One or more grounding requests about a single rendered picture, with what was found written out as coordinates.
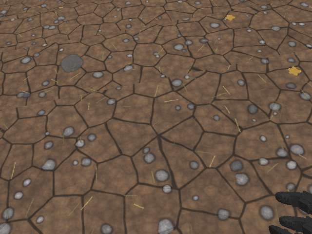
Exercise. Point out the robot right hand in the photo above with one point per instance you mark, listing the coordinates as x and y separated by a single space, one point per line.
302 200

